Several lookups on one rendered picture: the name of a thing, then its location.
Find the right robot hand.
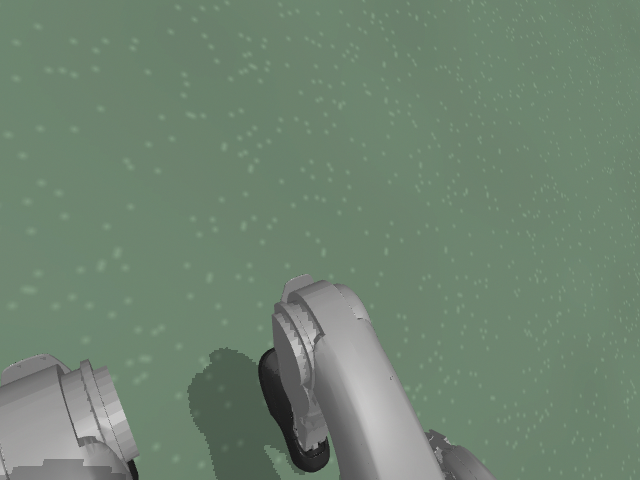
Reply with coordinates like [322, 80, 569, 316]
[425, 429, 497, 480]

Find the right robot foot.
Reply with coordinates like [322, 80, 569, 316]
[258, 348, 330, 473]

